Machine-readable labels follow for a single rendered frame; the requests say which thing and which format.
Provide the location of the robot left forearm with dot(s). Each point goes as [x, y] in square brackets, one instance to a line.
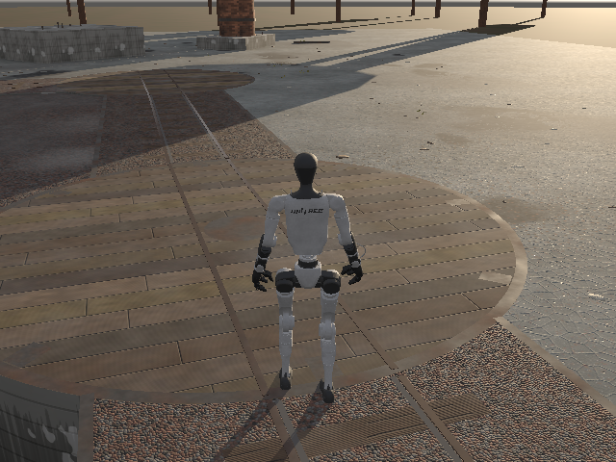
[262, 256]

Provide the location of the right robot upper arm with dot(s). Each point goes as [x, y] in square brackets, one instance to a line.
[337, 203]

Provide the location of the robot right forearm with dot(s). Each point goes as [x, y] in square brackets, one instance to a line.
[352, 253]

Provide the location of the left robot upper arm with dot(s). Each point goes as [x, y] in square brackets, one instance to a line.
[276, 204]

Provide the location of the robot right shin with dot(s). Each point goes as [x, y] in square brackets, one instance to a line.
[328, 353]

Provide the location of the left robot hand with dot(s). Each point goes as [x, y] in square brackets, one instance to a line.
[258, 276]

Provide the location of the robot shin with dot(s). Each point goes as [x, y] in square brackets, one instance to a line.
[285, 347]
[328, 353]

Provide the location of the right robot hand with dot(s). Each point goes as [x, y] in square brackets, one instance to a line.
[349, 270]

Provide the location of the robot left shin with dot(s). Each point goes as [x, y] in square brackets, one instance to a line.
[285, 347]

